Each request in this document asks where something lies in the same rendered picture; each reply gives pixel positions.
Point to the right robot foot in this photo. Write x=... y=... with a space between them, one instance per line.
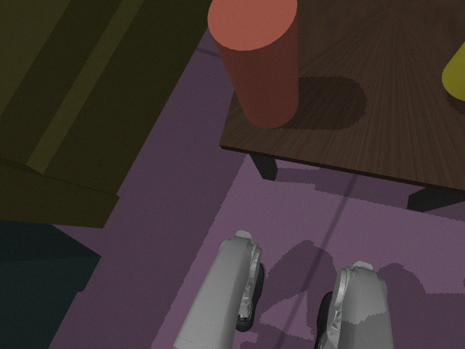
x=322 y=318

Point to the sofa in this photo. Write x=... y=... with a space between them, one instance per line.
x=82 y=83

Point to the coffee table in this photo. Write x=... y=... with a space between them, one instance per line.
x=371 y=98

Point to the left robot foot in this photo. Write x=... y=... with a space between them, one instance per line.
x=244 y=324

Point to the armchair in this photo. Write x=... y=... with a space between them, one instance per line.
x=41 y=271

